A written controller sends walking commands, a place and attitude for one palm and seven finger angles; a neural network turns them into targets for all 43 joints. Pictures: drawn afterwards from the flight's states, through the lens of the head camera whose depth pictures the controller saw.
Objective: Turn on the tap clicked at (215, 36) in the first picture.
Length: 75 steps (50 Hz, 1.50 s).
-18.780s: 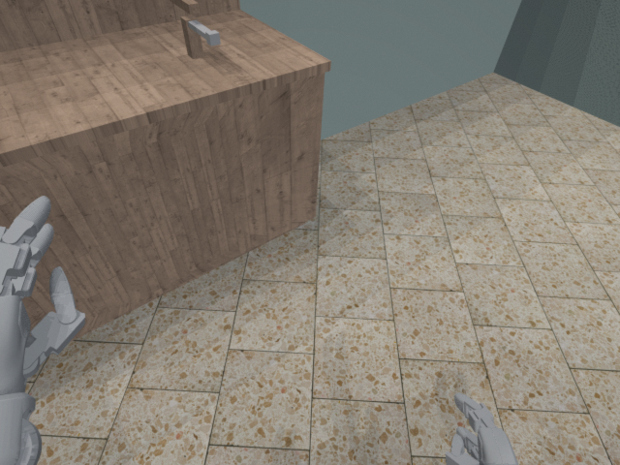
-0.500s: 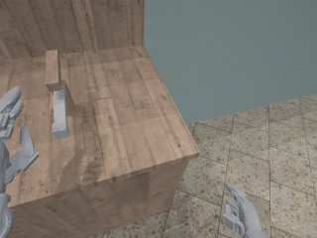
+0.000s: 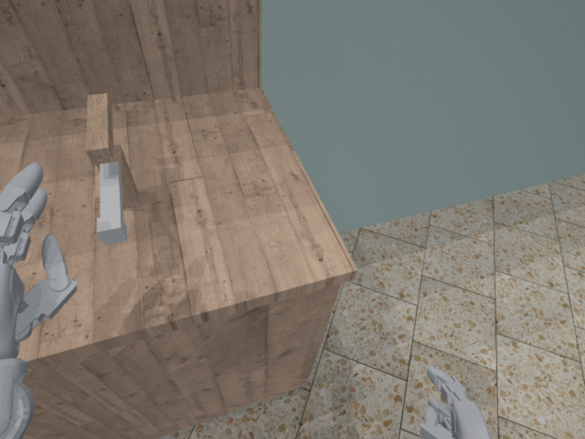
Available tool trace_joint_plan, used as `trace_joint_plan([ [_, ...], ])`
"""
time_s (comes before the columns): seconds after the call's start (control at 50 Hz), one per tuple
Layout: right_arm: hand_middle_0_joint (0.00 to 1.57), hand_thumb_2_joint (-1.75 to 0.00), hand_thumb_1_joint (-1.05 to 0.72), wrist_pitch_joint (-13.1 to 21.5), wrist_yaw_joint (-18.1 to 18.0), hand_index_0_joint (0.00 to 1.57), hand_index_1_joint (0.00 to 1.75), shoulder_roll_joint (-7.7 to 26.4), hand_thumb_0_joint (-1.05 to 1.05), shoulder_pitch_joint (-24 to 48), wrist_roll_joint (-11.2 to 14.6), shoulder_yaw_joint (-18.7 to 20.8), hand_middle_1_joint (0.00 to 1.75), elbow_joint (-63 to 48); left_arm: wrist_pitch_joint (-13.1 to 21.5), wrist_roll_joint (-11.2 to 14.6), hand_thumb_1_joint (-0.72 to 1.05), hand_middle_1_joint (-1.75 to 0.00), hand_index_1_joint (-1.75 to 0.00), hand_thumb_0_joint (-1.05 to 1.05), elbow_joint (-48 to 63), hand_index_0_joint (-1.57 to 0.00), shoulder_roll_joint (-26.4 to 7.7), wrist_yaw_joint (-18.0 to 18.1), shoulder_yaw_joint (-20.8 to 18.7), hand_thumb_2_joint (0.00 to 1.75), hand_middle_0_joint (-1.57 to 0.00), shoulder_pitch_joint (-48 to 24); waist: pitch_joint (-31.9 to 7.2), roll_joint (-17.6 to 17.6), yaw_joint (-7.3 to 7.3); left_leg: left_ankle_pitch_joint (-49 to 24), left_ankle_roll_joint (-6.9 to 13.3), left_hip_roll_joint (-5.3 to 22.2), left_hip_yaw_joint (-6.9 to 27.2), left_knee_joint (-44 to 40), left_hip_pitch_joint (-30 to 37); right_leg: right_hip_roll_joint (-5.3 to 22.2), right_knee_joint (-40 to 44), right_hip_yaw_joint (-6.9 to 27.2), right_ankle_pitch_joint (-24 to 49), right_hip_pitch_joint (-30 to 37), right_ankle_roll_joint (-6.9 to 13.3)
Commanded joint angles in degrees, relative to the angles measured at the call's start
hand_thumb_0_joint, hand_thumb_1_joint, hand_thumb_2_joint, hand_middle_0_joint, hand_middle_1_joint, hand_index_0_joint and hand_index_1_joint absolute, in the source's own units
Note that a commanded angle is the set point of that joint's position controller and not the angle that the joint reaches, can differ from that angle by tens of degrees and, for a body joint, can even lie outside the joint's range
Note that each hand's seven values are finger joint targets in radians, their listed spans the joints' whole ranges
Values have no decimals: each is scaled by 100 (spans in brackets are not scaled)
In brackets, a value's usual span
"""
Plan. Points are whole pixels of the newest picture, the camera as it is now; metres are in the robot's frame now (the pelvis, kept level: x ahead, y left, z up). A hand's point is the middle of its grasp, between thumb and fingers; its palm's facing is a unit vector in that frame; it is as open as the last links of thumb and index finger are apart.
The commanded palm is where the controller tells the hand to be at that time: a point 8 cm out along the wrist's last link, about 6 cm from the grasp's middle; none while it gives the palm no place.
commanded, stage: shuffle to correct the standing spot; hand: left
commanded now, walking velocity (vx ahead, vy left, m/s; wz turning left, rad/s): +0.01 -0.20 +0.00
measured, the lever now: (112, 229) +0.33 +0.27 +0.10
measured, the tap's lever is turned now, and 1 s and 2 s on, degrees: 0 0 0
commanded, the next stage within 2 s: come to a stop and stand still in 0.66 s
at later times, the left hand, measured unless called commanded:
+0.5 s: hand (141, 278) +0.23 +0.18 +0.16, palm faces +0.35 -0.86 -0.37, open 7.4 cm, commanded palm +0.17 +0.22 +0.18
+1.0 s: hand (126, 280) +0.23 +0.19 +0.17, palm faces +0.38 -0.80 -0.46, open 7.4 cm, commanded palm +0.16 +0.21 +0.18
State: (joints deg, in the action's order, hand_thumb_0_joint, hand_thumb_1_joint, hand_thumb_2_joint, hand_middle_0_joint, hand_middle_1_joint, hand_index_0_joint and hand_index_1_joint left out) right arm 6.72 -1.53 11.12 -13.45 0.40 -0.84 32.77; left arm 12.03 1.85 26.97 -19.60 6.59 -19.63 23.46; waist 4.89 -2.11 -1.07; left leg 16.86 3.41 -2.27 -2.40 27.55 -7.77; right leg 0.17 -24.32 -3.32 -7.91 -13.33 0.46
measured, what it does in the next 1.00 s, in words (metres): shifts its weight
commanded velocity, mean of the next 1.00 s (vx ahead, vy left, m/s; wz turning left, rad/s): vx -0.01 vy -0.14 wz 0.00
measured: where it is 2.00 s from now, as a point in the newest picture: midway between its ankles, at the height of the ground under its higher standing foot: outside the picture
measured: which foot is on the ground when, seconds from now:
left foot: down 0.00-1.00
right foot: down 0.00-1.00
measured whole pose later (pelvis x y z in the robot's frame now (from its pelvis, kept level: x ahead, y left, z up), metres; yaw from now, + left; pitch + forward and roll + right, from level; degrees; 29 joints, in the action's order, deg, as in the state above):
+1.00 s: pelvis +0.00 -0.07 +0.00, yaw +1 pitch -1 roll -1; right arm 6.9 -2.2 11.3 -13.5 0.5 1.2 34.6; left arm 10.0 1.8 26.7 -25.6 4.6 -22.6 22.1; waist 4.1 -1.7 -2.0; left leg 17.6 -0.7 2.7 -0.3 29.4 -11.1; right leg -5.1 -22.6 -6.5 -7.7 -14.8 4.4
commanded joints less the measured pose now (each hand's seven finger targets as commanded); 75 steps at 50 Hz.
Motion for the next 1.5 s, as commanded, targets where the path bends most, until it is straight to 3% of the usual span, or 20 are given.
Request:
trace_joint_plan([
  [0.0, 20, -90, -90, 312, -20, 20, 30, 719, 0, 669, 47, 327, 30, -899, 378, 52, 90, -30, -30, 0, 1083, -20, -978, 62, -690, 90, -20, -486, -626, 637, -28, -460, -373, 874, 733, -1113, -1170, 181, -112, 356, 172, 1106, 55],
  [0.28, 20, -90, -90, 250, 105, 20, 30, 736, 0, 661, 56, 419, 30, -982, 272, 163, 90, -30, -30, 0, 1500, -20, -1012, 21, -660, 90, -20, -558, -878, 739, 1, -499, -178, 988, 631, -580, -972, 252, -111, 565, 292, 885, 140],
  [0.54, 20, -90, -90, 142, 10, 20, 30, 732, 0, 480, 71, 470, 30, -944, 33, 372, 90, -30, -30, 0, 1543, -20, -1134, 18, -860, 90, -20, 63, -1142, -135, 118, -14, -206, 500, 145, 472, -479, 858, 736, 1265, -387, 221, 419],
  [0.7, 20, -90, -90, 113, -66, 20, 30, 774, 0, 673, 64, 479, 30, -935, 67, 326, 90, -30, -30, 0, 1894, -20, -1325, 65, -974, 90, -20, 112, -1139, 667, 74, -914, -114, 1033, 493, -47, -529, 488, 50, 720, 687, 498, 95],
  [0.76, 20, -90, -90, 102, -35, 20, 30, 792, 0, 564, 69, 503, 30, -934, 83, 330, 90, -30, -30, 0, 1668, -20, -1273, 69, -976, 90, -20, 230, -1224, 533, 59, -755, -129, 976, 418, 133, -826, 550, 69, 761, 832, 876, 14],
  [0.84, 20, -90, -90, 74, 20, 20, 30, 694, 0, 466, 138, 433, 30, -890, 49, 331, 90, -30, -30, 0, 1359, -20, -1105, 146, -882, 90, -20, 455, -1113, -171, 104, 104, -239, 358, 170, 743, -785, 1157, 1104, 1588, -162, 586, 93],
  [0.92, 20, -90, -90, 46, -7, 20, 30, 659, 0, 596, 102, 314, 30, -800, 39, 255, 90, -30, -30, 0, 1399, -20, -1067, 194, -773, 90, -20, 476, -993, -71, 59, 80, -155, 448, 251, 91, -525, 1124, 1324, 1383, -1084, 342, 107],
  [0.94, 20, -90, -90, 503, -124, 20, 30, 764, 0, -452, -115, 485, 30, -182, 581, -448, 90, -30, -30, 0, 2620, -20, -5500, 84, -3819, 90, -20, -5357, -34, -489, 137, -384, -476, -51, -767, -16, -421, -7, 1530, 713, 1046, -367, -1146],
  [0.96, 20, -90, -90, 558, -137, 20, 30, 395, 0, 26, -56, 338, 30, -314, 534, -33, 90, -30, -30, 0, -339, -20, -2462, -244, -1889, 90, -20, -2739, -1477, 16, 49, -844, -198, 255, -343, -775, -674, 287, 485, 142, 1492, 1110, -823],
  [0.98, 20, -90, -90, 585, -96, 20, 30, 671, 0, 123, 20, 450, 30, -791, 564, 138, 90, -30, -30, 0, -163, -20, -2090, -144, -1758, 90, -20, -1033, -1026, 651, -344, -1078, -218, 498, -88, -406, -741, 294, 339, 954, 1881, 1052, -851],
  [1.0, 20, -90, -90, 566, -16, 20, 30, 667, 0, 386, 93, 401, 30, -733, 396, 250, 90, -30, -30, 0, -658, -20, -893, -188, -772, 90, -20, -644, -1316, 1320, -188, -1226, -250, 623, -40, -245, -603, 589, -35, 1025, 2099, 1371, -350],
  [1.06, 20, -90, -90, 522, 171, 20, 30, 750, 0, 377, 121, 306, 30, -796, 525, 206, 90, -30, -30, 0, 458, -20, -681, -153, -144, 90, -20, -758, -1342, 1413, -177, -215, -100, 640, 100, -507, -1024, 541, -103, 940, 390, 1354, -246],
  [1.1, 20, -90, -90, 539, 240, 20, 30, 681, 0, 517, 185, 257, 30, -826, 485, 218, 90, -30, -30, 0, 543, -20, -622, -82, -70, 90, -20, -292, -1176, 643, -193, 178, -33, 658, 234, -575, -1010, 493, 92, 972, -420, 1089, -186],
  [1.16, 20, -90, -90, 490, 154, 20, 30, 703, 0, 472, 108, 289, 30, -898, 444, 182, 90, -30, -30, 0, 567, -20, -1250, -2, -732, 90, -20, -301, -888, -1347, -181, 365, -116, 414, 339, -237, -911, 647, 944, 1195, -1610, 497, -40],
  [1.18, 20, -90, -90, 476, 105, 20, 30, 690, 0, 508, 90, 283, 30, -916, 420, 204, 90, -30, -30, 0, 531, -20, -1374, 5, -909, 90, -20, -365, -756, -1590, -140, 352, -136, 353, 355, -115, -756, 751, 1199, 1296, -2099, 116, 65],
  [1.2, 20, -90, -90, 427, 55, 20, 30, 731, 0, 621, 83, 280, 30, -864, 408, 194, 90, -30, -30, 0, 686, -20, -1791, 62, -1308, 90, -20, -546, -710, -1318, -115, 314, -140, 346, 340, -125, -524, 792, 1273, 1335, -2306, -207, 172],
  [1.26, 20, -90, -90, 431, -42, 20, 30, 682, 0, 652, 32, 201, 30, -911, 486, 199, 90, -30, -30, 0, 779, -20, -1411, 27, -1046, 90, -20, -720, -561, 157, -46, 538, -73, 510, 586, -753, -709, 550, 876, 1139, -2110, -173, 140],
  [1.32, 20, -90, -90, 543, -21, 20, 30, 692, 0, 677, 38, 171, 30, -872, 612, 85, 90, -30, -30, 0, 1186, -20, -1277, -17, -825, 90, -20, -1326, -581, 1539, -65, 1154, 63, 1033, 995, -1541, -1633, 170, -443, 545, -796, 858, 55],
  [1.4, 20, -90, -90, 715, 125, 20, 30, 657, 0, 573, 56, 217, 30, -834, 573, 54, 90, -30, -30, 0, 1266, -20, -833, -73, -313, 90, -20, -1248, -919, 1260, -80, -848, -203, 900, 648, -992, -978, 186, -486, 358, 383, 1021, 67],
  [1.48, 20, -90, -90, 627, 194, 20, 30, 765, 0, 402, 61, 310, 30, -780, 508, 26, 90, -30, -30, 0, 744, -20, -700, -81, -297, 90, -20, -797, -616, 499, -69, -831, -435, 942, 816, -1066, -1353, 168, -482, 388, 266, 1072, 72],
])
